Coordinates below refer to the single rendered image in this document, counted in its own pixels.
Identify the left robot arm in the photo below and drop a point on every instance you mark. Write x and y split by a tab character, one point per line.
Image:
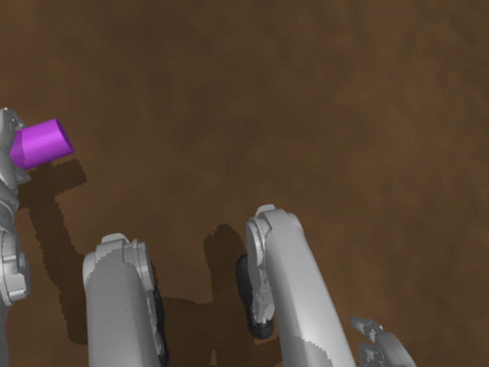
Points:
15	276

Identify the bottle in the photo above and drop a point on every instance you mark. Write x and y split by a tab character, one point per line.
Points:
39	144

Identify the right robot hand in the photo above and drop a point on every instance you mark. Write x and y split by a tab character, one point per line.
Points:
388	352

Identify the left robot hand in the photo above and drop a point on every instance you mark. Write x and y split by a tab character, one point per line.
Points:
9	123

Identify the right robot foot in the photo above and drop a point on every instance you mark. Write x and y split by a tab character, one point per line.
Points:
257	330

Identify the left robot foot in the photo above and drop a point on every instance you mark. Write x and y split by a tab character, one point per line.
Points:
164	356

